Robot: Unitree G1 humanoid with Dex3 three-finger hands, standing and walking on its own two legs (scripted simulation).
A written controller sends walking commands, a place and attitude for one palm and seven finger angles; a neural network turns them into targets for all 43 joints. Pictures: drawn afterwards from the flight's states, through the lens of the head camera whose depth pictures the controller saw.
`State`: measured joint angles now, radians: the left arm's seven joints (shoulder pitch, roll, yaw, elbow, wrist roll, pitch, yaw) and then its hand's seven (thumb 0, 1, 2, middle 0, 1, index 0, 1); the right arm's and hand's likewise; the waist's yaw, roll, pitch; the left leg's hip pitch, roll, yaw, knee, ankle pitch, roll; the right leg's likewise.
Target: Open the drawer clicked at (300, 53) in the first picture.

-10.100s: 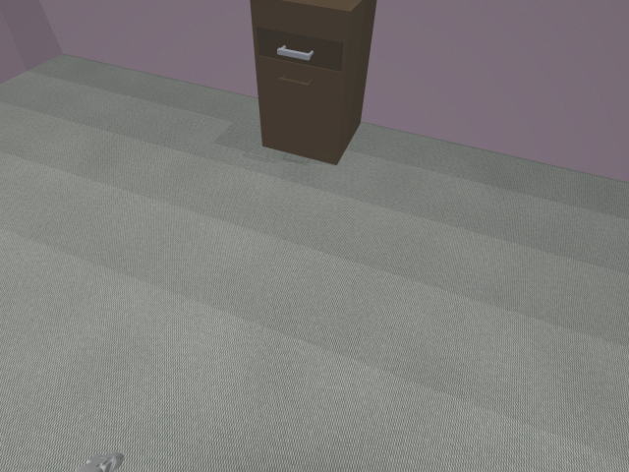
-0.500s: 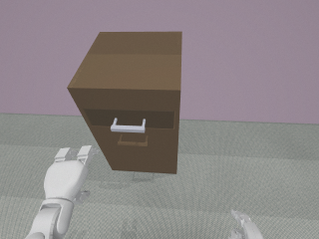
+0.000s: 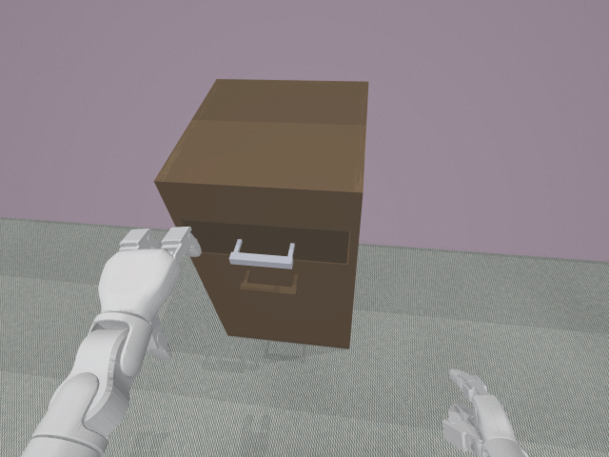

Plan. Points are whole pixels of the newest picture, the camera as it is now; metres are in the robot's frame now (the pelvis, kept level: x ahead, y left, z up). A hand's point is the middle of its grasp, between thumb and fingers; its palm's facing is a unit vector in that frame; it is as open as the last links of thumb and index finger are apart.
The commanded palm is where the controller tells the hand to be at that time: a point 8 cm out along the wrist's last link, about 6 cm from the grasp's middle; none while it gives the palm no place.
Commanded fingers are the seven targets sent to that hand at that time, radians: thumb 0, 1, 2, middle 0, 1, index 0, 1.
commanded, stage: raise the hand with hooked fingers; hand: left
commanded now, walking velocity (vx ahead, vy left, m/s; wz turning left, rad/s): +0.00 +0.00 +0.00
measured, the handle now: (263, 253) +0.56 +0.20 -0.20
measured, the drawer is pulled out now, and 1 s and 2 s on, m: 0.00 0.00 0.00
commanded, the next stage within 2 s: move the hooked fingers above the handle in 0.54 s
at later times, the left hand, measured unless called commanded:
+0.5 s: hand (165, 277) +0.31 +0.24 +0.07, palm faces +0.03 -0.08 -1.00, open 13.8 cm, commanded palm +0.29 +0.24 +0.13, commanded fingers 0.00 -0.50 0.30 -0.30 -1.20 -0.30 -1.20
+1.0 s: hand (190, 274) +0.34 +0.23 +0.03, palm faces -0.01 -0.07 -1.00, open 13.8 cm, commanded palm +0.34 +0.23 +0.08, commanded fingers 0.00 -0.50 0.30 -0.30 -1.20 -0.30 -1.20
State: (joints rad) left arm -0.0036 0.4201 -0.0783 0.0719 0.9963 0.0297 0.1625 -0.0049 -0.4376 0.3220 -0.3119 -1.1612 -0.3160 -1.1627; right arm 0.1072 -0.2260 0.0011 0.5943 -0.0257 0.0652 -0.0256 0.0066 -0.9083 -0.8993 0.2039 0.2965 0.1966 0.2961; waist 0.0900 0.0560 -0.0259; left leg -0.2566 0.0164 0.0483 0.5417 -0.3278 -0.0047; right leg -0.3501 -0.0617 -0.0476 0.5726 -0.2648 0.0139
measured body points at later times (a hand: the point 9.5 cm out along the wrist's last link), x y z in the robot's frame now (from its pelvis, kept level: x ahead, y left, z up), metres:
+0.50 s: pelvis +0.01 +0.00 +0.01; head +0.03 -0.03 +0.45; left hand +0.30 +0.24 +0.13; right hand +0.18 -0.24 -0.11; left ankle -0.03 +0.12 -0.73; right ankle +0.02 -0.13 -0.73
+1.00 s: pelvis -0.01 +0.00 +0.00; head +0.04 -0.02 +0.44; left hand +0.34 +0.23 +0.08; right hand +0.16 -0.24 -0.12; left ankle -0.03 +0.12 -0.73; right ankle +0.02 -0.13 -0.73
